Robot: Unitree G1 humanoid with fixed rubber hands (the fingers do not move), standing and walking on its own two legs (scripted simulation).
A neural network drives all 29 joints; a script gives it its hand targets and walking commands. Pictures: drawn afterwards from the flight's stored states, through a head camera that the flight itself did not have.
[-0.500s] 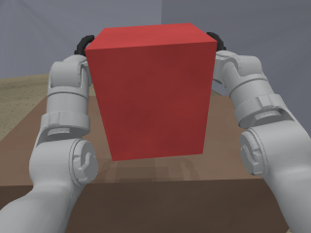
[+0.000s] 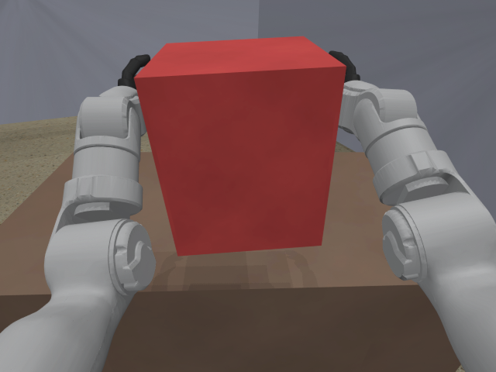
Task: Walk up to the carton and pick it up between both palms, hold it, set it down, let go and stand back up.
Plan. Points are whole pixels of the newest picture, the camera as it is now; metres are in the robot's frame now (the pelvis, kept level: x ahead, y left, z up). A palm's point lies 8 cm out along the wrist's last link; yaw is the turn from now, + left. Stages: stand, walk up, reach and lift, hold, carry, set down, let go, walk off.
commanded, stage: hold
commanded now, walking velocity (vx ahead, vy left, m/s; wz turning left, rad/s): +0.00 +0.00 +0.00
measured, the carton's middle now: (242, 142) +0.37 -0.01 +0.29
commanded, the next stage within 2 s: none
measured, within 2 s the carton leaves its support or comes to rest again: neither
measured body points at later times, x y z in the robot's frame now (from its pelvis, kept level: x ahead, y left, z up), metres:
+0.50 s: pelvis +0.00 +0.00 +0.00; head -0.09 +0.02 +0.44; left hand +0.40 +0.15 +0.34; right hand +0.38 -0.15 +0.35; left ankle +0.00 +0.11 -0.75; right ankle +0.01 -0.10 -0.75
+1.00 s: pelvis +0.01 +0.00 +0.00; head -0.09 +0.02 +0.44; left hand +0.40 +0.15 +0.34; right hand +0.39 -0.16 +0.35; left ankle +0.00 +0.11 -0.75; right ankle +0.01 -0.10 -0.75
